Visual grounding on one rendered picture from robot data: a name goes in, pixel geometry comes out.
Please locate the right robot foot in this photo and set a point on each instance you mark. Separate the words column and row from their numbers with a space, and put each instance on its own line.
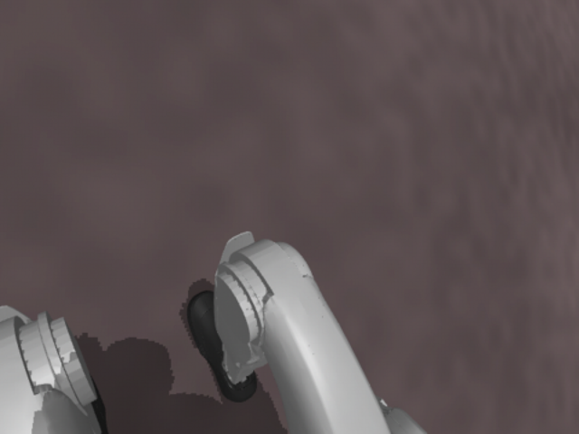
column 200, row 316

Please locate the left robot foot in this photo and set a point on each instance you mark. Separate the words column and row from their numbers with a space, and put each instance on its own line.
column 99, row 410

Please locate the right robot hand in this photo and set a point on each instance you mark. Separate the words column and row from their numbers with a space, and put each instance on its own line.
column 398, row 421

